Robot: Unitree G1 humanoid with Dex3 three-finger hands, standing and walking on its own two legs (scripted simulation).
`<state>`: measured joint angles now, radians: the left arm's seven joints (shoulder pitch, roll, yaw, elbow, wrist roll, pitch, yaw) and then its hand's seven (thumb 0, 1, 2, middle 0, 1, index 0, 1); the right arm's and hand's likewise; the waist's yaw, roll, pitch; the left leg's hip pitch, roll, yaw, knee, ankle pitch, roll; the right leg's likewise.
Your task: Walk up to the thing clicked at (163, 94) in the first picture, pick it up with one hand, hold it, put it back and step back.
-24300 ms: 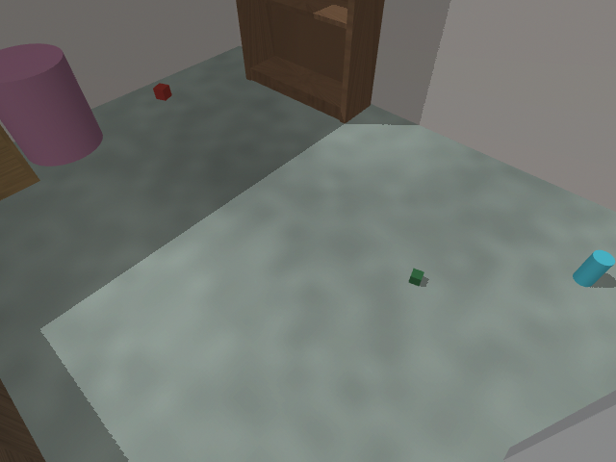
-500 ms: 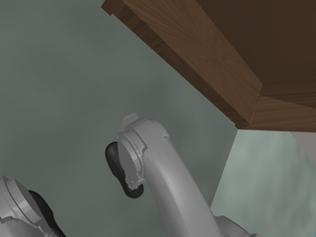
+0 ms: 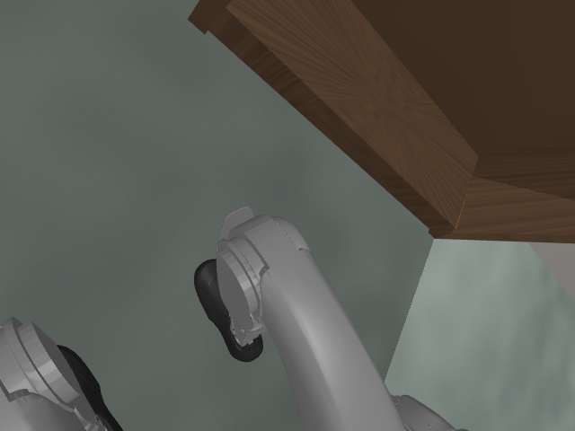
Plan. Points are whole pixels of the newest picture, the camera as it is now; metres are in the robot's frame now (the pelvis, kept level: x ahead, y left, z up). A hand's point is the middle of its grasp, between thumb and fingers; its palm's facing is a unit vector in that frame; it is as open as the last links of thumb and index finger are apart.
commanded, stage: rest palm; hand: left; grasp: from above
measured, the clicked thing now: out of the picture +0.46 +0.36 -0.30
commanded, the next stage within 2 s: close in 0.18 s
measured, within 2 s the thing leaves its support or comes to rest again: neither
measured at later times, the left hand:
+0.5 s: hand out of the picture +0.45 +0.34 -0.28, palm faces -0.10 -0.41 -0.90, open 13.3 cm
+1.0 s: hand out of the picture +0.45 +0.35 -0.27, palm faces -0.10 -0.42 -0.90, open 11.5 cm
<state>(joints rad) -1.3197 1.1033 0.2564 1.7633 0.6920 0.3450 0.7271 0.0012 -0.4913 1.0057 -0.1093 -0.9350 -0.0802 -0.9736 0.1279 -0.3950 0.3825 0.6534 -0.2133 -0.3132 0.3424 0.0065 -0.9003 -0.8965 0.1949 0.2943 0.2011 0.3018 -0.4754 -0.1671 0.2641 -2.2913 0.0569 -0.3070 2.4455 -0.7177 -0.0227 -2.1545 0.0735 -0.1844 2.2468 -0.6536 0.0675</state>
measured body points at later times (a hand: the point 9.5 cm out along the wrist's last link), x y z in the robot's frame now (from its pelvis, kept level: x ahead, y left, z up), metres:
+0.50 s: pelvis +0.00 +0.00 +0.00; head +0.33 +0.12 +0.29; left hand +0.46 +0.36 -0.22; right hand +0.02 -0.24 -0.04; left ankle +0.06 +0.13 -0.30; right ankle +0.12 -0.12 -0.30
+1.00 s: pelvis +0.00 +0.00 +0.00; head +0.32 +0.12 +0.29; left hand +0.46 +0.37 -0.22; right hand +0.01 -0.24 -0.04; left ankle +0.06 +0.13 -0.30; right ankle +0.12 -0.12 -0.30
